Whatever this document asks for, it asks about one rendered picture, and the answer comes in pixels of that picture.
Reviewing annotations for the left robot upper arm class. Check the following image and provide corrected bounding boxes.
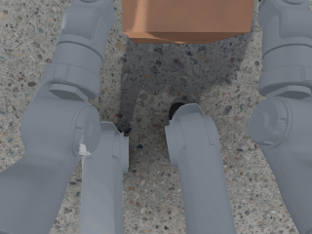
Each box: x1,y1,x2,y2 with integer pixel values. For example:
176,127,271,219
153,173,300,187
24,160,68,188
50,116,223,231
0,97,101,234

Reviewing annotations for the left robot shin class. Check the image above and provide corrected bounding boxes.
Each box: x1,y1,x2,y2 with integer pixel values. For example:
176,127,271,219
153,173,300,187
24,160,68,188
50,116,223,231
81,121,121,170

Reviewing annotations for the carton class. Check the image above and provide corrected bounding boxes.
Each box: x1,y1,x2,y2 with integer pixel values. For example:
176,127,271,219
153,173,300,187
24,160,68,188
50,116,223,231
121,0,254,44

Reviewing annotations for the left robot forearm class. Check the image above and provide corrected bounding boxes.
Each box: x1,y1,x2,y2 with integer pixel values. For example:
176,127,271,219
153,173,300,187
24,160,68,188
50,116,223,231
20,0,116,138

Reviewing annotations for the robot left thigh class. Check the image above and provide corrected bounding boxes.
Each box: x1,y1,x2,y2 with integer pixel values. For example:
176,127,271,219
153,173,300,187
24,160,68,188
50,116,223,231
78,130,129,234

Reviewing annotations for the right robot forearm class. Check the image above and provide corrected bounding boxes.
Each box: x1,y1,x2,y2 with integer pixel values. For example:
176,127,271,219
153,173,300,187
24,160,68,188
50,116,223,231
256,0,312,102

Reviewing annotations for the right robot upper arm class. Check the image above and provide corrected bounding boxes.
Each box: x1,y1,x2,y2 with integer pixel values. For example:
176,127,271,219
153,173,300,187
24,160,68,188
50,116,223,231
247,96,312,234

